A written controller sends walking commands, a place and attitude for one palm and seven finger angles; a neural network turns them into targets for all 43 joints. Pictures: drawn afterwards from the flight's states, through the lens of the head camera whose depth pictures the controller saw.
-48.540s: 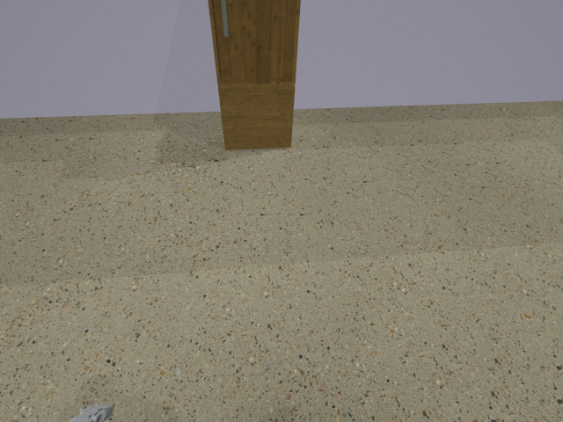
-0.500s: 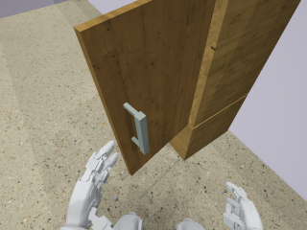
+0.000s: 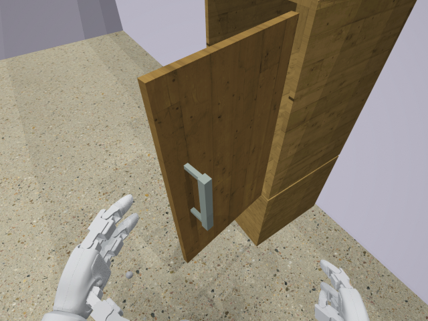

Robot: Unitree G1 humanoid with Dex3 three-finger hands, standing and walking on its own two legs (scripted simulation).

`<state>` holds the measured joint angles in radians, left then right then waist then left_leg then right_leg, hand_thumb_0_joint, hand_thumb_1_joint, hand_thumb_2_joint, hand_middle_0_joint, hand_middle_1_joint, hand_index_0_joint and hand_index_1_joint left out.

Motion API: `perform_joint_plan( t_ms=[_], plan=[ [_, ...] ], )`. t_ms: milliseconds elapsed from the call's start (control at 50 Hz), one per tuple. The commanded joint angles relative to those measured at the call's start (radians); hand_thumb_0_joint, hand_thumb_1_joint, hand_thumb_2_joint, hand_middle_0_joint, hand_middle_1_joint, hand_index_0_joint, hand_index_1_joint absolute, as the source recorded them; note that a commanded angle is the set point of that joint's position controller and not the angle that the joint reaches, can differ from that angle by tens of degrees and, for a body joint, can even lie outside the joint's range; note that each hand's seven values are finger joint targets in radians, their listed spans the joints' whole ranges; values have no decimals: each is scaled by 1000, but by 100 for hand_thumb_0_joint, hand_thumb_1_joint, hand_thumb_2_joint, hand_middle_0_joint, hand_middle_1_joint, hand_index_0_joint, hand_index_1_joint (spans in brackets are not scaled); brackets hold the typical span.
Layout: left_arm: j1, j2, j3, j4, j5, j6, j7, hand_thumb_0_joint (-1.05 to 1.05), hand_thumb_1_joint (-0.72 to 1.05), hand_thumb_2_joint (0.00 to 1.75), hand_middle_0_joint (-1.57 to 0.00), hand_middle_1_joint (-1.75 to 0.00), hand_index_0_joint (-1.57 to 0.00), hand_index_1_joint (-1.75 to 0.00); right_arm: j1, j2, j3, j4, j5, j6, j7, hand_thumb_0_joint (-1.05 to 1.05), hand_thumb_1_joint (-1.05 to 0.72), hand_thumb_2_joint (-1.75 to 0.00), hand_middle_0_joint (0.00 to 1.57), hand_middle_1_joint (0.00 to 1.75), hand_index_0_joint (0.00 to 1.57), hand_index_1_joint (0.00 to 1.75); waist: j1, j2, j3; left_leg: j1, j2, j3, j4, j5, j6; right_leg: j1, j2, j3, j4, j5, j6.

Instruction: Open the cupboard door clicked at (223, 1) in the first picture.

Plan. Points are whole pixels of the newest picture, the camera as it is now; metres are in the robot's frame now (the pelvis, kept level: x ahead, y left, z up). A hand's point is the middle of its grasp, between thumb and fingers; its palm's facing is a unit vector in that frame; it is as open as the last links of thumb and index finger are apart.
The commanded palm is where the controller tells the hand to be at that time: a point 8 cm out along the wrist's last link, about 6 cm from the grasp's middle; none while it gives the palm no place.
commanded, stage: draw the hand back to the body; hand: left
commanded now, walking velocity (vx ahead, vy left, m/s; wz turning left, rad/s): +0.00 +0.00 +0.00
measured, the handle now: (199, 198) +0.35 +0.06 +0.04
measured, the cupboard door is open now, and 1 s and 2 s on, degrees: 100 100 100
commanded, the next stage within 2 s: step back with the hand held close in 1.14 s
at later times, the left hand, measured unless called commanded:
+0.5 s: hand (38, 229) +0.21 +0.25 +0.17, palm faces +0.32 -0.86 -0.39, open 12.2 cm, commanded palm +0.16 +0.29 +0.19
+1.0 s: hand (2, 206) +0.22 +0.28 +0.21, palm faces +0.43 -0.81 -0.39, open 7.6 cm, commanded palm +0.17 +0.32 +0.23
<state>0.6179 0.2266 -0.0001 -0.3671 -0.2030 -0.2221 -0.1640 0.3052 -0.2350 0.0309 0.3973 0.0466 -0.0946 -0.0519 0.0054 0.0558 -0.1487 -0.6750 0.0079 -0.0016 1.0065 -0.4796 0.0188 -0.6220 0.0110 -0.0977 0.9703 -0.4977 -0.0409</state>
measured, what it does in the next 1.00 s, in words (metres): rises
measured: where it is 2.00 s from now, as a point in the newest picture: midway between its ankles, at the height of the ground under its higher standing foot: outside the picture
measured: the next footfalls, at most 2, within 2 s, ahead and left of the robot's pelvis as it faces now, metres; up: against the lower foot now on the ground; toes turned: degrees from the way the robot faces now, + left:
none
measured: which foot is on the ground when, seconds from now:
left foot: down 0.00-1.00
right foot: down 0.00-1.00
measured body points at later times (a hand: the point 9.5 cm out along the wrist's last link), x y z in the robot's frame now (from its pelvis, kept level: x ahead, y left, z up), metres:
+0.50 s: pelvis +0.02 +0.02 +0.05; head +0.01 +0.01 +0.50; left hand +0.18 +0.29 +0.19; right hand +0.21 -0.18 -0.03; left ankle +0.02 +0.11 -0.68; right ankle +0.00 -0.09 -0.68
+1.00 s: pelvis +0.02 +0.02 +0.06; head +0.01 +0.00 +0.51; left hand +0.19 +0.32 +0.23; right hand +0.21 -0.20 -0.02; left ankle +0.02 +0.11 -0.68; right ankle +0.00 -0.09 -0.68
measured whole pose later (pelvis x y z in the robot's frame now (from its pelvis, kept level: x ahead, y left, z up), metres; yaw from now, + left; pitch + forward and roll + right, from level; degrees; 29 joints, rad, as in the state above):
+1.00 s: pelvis +0.02 +0.02 +0.06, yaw -1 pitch -4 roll -1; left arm 0.48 0.33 0.32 -0.39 -0.06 -0.05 0.12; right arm 0.19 -0.23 0.03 0.63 0.00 -0.09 -0.06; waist 0.07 0.05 0.02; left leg -0.10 -0.02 0.04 0.42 -0.25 0.04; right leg -0.06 0.00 -0.05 0.38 -0.25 -0.01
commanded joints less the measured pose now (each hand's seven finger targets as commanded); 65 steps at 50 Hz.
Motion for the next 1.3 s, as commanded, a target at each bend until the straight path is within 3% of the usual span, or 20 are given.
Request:
perform_joint_plan(
  t_ms=[0,40,60,80,120,220,400,460,520,580,740,840,920,1040,1080,1160,1220,1240,1260,1280],
  plan=[
    [-34,101,122,-274,-38,-80,0,0,-40,34,-15,-30,-15,-30,-103,-88,-41,-166,4,-78,-11,0,-90,-90,20,30,20,30,11,4,-60,125,-20,-41,-188,190,6,75,14,55,-200,205,20],
    [-19,112,149,-262,-49,-66,-9,0,-32,37,-16,-30,-16,-30,-110,-91,-42,-152,6,-82,-10,0,-90,-90,20,30,20,30,15,-3,-64,141,-17,-45,-201,220,5,101,18,45,-205,238,18],
    [24,231,155,-327,91,-4,112,0,-29,39,-16,-30,-16,-30,-107,-91,-44,-156,-10,-58,-44,0,-90,-90,20,30,20,30,62,6,-79,174,2,-29,-249,252,10,147,-18,101,-261,260,8],
    [54,157,125,-331,106,38,166,0,-26,40,-16,-30,-16,-30,-97,-71,-36,-157,-14,-48,-54,0,-90,-90,20,30,20,30,37,7,-48,194,0,-27,-263,260,9,150,-23,87,-280,264,12],
    [56,123,101,-323,131,83,208,0,-18,43,-16,-30,-16,-30,-95,-75,-32,-141,-16,-37,-55,0,-90,-90,20,30,20,30,26,14,-3,213,8,-34,-284,271,7,150,-21,71,-294,261,15],
    [-11,176,145,-341,166,115,276,0,-1,51,-17,-30,-17,-30,-121,-85,-22,-110,-25,-39,-66,0,-90,-90,20,30,20,30,23,-31,15,302,15,-45,-358,279,9,208,-18,56,-357,260,18],
    [-95,220,248,-320,170,119,316,0,31,64,-18,-30,-18,-30,-167,-85,-4,-32,-34,-71,-62,0,-90,-90,20,30,20,30,41,30,54,436,21,-57,-493,387,-8,348,-20,49,-457,316,15],
    [-84,228,287,-277,162,121,314,0,41,69,-18,-30,-18,-30,-187,-85,-8,-6,-36,-74,-54,0,-90,-90,20,30,20,30,49,-20,74,469,26,-50,-525,454,-11,399,-18,46,-491,365,18],
    [-116,253,332,-293,159,113,312,0,51,74,-19,-30,-19,-30,-195,-90,-13,12,-38,-75,-46,0,-90,-90,20,30,20,30,53,17,71,508,28,-43,-557,490,-18,437,-17,50,-521,388,16],
    [-139,277,378,-283,153,110,311,0,62,78,-19,-30,-19,-30,-205,-93,-19,26,-39,-71,-41,0,-90,-90,20,30,20,30,58,-9,76,531,32,-38,-581,533,-20,473,-14,50,-545,422,16],
    [-242,341,493,-271,143,93,315,0,90,90,-20,-30,-20,-30,-229,-100,-30,63,-44,-66,-34,0,-90,-90,20,30,20,30,66,63,85,577,26,-23,-629,531,-21,533,-12,60,-605,443,10],
    [-199,239,398,-185,139,105,293,0,90,90,-20,-30,-20,-30,-236,-110,-42,66,-43,-51,-20,0,-90,-90,20,30,20,30,56,-1,147,574,31,-24,-658,480,-12,517,-9,58,-632,408,17],
    [-230,300,444,-248,143,93,299,0,90,90,-20,-30,-20,-30,-242,-107,-47,66,-48,-51,-25,0,-90,-90,20,30,20,30,65,1,82,597,20,-14,-655,483,-3,551,-11,66,-632,441,17],
    [-236,339,477,-287,147,84,307,0,90,90,-20,-30,-20,-30,-253,-100,-41,75,-50,-66,-32,0,-90,-90,20,30,20,30,71,35,77,600,11,-12,-650,484,-6,567,-12,71,-646,453,12],
    [-232,306,451,-272,145,86,303,0,90,90,-20,-30,-20,-30,-250,-94,-39,82,-48,-68,-28,0,-90,-90,20,30,20,30,62,61,109,602,12,-10,-652,487,-7,548,-12,71,-650,454,13],
    [-212,277,429,-213,139,93,296,0,90,90,-20,-30,-20,-30,-251,-98,-45,86,-49,-64,-27,0,-90,-90,20,30,20,30,60,3,142,601,14,-2,-659,463,0,533,-10,72,-664,443,19],
    [-230,281,431,-210,139,88,292,0,90,90,-20,-30,-20,-30,-253,-101,-49,87,-48,-60,-26,0,-90,-90,20,30,20,30,60,-25,137,608,14,-1,-661,448,5,528,-9,73,-670,426,22],
    [-314,314,444,-236,141,85,296,0,90,90,-20,-30,-20,-30,-264,-104,-48,91,-47,-62,-30,0,-90,-90,20,30,20,30,59,-4,124,616,11,2,-660,438,6,531,-11,78,-676,421,22],
    [-376,420,550,-274,148,46,302,0,90,90,-20,-30,-20,-30,-254,-125,-48,59,-36,-44,-32,0,-90,-90,20,30,20,30,12,-21,199,541,30,-27,-624,374,24,420,-59,157,-722,441,30],
    [-263,360,514,-184,148,43,294,0,90,90,-20,-30,-20,-30,-246,-113,-50,76,-45,-29,-34,0,-90,-90,20,30,20,30,11,-70,180,547,27,-37,-603,372,26,413,-78,160,-726,445,26]
  ],
)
